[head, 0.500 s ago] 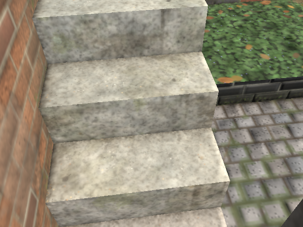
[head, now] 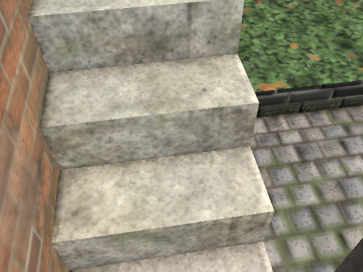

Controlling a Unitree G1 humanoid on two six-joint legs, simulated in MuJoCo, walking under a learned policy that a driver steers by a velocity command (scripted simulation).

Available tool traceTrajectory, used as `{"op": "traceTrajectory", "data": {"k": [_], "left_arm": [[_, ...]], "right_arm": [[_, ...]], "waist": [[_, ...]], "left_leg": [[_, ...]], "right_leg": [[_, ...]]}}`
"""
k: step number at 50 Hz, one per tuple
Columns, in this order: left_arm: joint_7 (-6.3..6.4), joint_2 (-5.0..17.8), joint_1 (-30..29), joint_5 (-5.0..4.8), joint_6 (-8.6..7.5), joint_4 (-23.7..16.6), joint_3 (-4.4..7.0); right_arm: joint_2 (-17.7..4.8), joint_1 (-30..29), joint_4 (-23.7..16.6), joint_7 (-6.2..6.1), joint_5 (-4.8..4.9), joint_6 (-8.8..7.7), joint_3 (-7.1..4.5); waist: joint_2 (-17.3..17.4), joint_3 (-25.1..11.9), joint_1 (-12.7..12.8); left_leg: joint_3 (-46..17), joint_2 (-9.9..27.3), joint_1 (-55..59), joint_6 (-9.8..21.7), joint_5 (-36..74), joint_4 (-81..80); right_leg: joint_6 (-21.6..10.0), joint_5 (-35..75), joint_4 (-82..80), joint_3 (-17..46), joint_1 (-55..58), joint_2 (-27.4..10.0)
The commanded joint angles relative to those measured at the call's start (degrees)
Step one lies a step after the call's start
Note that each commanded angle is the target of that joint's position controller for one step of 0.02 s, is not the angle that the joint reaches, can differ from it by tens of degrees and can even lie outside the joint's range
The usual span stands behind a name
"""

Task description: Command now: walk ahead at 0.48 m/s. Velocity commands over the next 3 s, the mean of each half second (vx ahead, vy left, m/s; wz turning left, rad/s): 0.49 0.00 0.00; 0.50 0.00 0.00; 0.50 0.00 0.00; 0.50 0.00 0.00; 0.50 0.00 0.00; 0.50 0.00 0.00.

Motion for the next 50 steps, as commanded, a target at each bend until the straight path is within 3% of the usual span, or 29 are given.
{"op": "traceTrajectory", "data": {"k": [1,12,13,18,50], "left_arm": [[0.1,5.7,-2.0,0.03,-0.77,-3.6,1.21],[0.2,5.8,-3.8,-0.48,-0.83,-2.7,1.28],[0.99,5.5,-4.4,-0.73,-1.24,-2.6,1.27],[1.25,5.6,-4.1,-0.44,-1.39,-2.1,1.08],[1.06,6.4,-4.6,-0.38,-1.36,-0.8,1.04]], "right_arm": [[-2.8,-1.8,-3.3,0.05,-0.03,-0.74,-0.58],[-3.2,-3.1,-4.4,0.66,-0.52,-0.58,-1.06],[-4.9,-3.0,-4.2,-0.24,-0.59,-0.79,-1.62],[-4.0,-4.1,-4.6,-0.36,-0.64,-0.91,-1.32],[-4.9,-4.0,-5.1,-0.18,-0.51,-0.8,-1.21]], "waist": [[0.2,-4.0,0.1],[-0.2,-4.0,-0.2],[-3.4,-4.4,0.2],[0.4,-3.5,0.6],[-0.5,-4.3,0.5]], "left_leg": [[-4.7,8.0,-2.5,-0.4,15.7,-0.9],[-4.4,7.6,-1.4,-0.9,12.8,-1.9],[-6.0,7.6,-0.4,-0.2,10.8,-2.0],[-6.0,7.9,-0.3,-0.2,12.1,-2.5],[-5.7,7.6,0.2,-0.6,13.8,-1.2]], "right_leg": [[-0.4,11.4,0.4,5.9,5.8,-7.3],[0.4,7.7,1.6,5.2,2.2,-7.4],[0.1,7.2,2.2,4.7,2.0,-6.7],[0.0,7.7,2.4,4.8,1.0,-7.0],[0.1,9.0,1.9,5.1,1.7,-7.4]]}}
Next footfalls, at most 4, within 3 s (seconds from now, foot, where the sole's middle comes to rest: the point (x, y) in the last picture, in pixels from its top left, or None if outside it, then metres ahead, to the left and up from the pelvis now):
none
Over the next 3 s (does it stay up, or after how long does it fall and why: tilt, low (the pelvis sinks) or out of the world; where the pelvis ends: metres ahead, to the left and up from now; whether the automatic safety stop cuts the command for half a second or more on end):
stays up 0.00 0.01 0.00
